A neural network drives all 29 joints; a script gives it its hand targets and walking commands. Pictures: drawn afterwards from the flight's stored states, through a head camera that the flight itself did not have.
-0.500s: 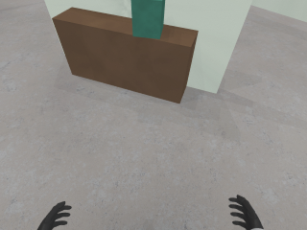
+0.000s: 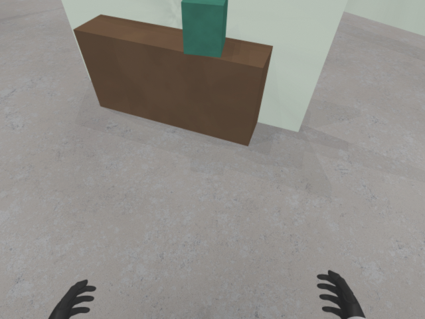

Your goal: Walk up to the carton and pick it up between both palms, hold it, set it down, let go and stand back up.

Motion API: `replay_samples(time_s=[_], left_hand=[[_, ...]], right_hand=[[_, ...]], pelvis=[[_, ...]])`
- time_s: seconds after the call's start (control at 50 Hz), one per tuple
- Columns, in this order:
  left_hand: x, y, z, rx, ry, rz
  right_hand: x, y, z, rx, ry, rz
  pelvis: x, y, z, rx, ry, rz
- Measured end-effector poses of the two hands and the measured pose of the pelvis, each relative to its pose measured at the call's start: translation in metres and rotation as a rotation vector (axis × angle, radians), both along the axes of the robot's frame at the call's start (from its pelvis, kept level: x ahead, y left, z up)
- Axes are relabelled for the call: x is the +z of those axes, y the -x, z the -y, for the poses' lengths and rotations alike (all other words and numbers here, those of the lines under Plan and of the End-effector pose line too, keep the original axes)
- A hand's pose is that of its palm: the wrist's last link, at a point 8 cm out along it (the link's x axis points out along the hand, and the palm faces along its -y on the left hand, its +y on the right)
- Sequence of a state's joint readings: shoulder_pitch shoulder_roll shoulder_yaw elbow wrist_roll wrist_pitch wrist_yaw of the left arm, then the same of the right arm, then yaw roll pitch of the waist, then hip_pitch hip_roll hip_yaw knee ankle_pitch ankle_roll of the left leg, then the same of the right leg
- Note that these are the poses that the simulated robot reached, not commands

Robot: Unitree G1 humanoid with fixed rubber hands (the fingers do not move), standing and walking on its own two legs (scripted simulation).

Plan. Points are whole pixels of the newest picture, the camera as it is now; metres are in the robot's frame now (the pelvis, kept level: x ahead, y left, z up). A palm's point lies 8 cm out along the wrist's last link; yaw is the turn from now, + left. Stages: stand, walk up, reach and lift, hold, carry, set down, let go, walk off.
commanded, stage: stand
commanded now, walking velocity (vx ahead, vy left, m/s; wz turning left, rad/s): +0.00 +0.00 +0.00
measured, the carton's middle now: (205, 23) +1.48 +0.02 -0.06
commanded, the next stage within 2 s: none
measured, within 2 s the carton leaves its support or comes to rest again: neither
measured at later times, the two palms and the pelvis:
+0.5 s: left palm out of the picture +0.10 +0.28 -0.09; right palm out of the picture +0.12 -0.26 -0.07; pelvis -0.03 +0.00 +0.00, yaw +0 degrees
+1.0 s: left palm out of the picture +0.10 +0.28 -0.09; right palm out of the picture +0.12 -0.26 -0.07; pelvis -0.03 +0.00 +0.00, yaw +0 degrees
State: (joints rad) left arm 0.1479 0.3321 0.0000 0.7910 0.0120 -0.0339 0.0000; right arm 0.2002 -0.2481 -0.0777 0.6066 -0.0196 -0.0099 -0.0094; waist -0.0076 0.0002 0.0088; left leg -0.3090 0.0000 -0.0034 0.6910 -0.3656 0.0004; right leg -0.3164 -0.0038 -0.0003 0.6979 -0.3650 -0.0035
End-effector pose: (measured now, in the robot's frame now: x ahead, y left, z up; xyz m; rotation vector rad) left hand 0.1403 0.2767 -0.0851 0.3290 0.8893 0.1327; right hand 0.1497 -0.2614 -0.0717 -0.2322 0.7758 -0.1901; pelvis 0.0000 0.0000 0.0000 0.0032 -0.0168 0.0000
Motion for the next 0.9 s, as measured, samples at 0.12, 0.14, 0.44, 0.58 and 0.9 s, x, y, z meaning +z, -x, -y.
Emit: replay_samples(time_s=[0.12,0.14,0.44,0.58,0.9], left_hand=[[-0.002,0.012,-0.001,0.007,-0.001,-0.011],[-0.002,0.013,-0.001,0.008,-0.001,-0.012],[-0.003,0.035,-0.003,0.021,-0.002,-0.016],[-0.004,0.04,-0.003,0.019,-0.003,-0.018],[-0.003,0.039,-0.004,0.021,-0.002,-0.012]], right_hand=[[0.001,0.006,0.0,0.0,0.0,0.01],[0.002,0.008,0.0,0.0,0.0,0.012],[0.004,0.022,0.0,0.003,0.0,0.033],[0.005,0.028,0.001,-0.002,0.0,0.039],[0.003,0.032,0.0,0.0,-0.001,0.028]], pelvis=[[0.0,0.007,0.0,0.0,0.0,0.01],[0.0,0.008,0.0,0.0,0.0,0.012],[-0.001,0.025,0.0,0.0,0.0,0.035],[-0.001,0.03,0.0,0.0,0.0,0.043],[-0.001,0.032,0.0,0.0,0.0,0.046]])
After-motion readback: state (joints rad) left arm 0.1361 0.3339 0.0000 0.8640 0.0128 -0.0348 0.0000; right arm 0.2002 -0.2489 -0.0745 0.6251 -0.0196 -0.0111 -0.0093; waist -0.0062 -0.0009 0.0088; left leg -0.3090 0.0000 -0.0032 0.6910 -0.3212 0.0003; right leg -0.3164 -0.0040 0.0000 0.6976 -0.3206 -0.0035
